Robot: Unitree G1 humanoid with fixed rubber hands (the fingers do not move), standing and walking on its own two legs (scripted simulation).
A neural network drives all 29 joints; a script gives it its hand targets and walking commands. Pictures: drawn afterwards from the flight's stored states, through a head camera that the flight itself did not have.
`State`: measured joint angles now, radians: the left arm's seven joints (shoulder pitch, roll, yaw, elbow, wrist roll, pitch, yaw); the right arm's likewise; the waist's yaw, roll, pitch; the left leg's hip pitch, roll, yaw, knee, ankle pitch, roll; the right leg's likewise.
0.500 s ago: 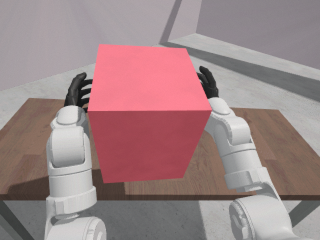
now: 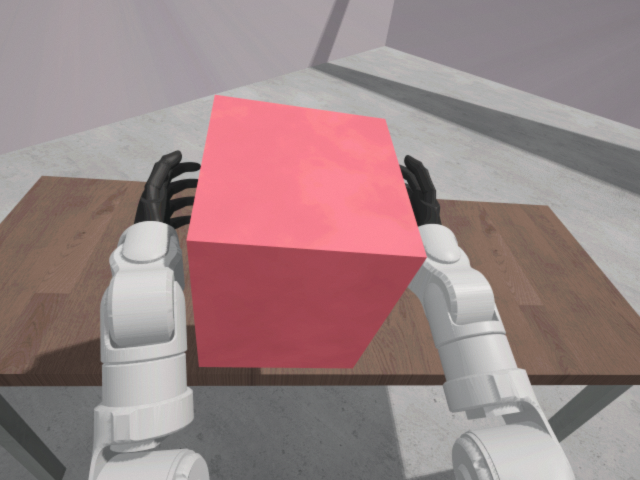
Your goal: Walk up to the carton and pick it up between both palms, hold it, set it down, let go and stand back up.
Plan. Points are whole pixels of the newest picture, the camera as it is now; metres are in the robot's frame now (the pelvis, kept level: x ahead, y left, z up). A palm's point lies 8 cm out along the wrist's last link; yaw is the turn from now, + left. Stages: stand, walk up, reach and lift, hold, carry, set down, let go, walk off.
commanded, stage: hold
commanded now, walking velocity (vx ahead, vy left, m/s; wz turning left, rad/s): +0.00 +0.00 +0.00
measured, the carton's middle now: (290, 244) +0.37 +0.01 +0.15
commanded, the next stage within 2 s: none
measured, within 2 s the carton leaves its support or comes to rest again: neither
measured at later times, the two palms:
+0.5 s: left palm (151, 225) +0.35 +0.16 +0.20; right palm (415, 224) +0.36 -0.13 +0.20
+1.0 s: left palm (144, 223) +0.35 +0.17 +0.20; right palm (409, 207) +0.37 -0.13 +0.21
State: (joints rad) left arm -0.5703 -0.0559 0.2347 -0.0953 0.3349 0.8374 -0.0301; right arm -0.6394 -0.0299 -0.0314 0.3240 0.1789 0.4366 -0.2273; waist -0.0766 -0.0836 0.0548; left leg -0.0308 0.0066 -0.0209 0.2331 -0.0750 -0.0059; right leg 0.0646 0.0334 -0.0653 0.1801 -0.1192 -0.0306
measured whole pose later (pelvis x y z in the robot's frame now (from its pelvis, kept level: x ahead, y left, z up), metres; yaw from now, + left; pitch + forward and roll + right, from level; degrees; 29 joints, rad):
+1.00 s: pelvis +0.01 +0.00 +0.00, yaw +0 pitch -7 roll +0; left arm -0.57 -0.06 0.25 -0.12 0.32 0.89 -0.02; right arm -0.69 -0.07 0.01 0.35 0.26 0.49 -0.26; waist -0.06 -0.08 0.02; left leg -0.04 0.01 -0.03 0.24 -0.09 -0.01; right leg 0.06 0.03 -0.07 0.18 -0.13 -0.03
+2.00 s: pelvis +0.01 +0.00 +0.00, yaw +1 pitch -7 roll +0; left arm -0.55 -0.06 0.26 -0.16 0.34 0.90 -0.07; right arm -0.67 -0.04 -0.01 0.27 0.26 0.53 -0.28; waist -0.09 -0.07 0.01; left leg -0.03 0.00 -0.04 0.23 -0.08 0.00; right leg 0.08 0.03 -0.09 0.16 -0.13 -0.03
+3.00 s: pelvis +0.00 +0.00 +0.00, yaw +0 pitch -7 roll +0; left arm -0.57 -0.06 0.24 -0.10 0.33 0.84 -0.03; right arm -0.65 -0.05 -0.01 0.34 0.22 0.44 -0.25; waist -0.06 -0.08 0.03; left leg -0.04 0.00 -0.01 0.24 -0.08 0.00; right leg 0.05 0.03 -0.06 0.20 -0.13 -0.03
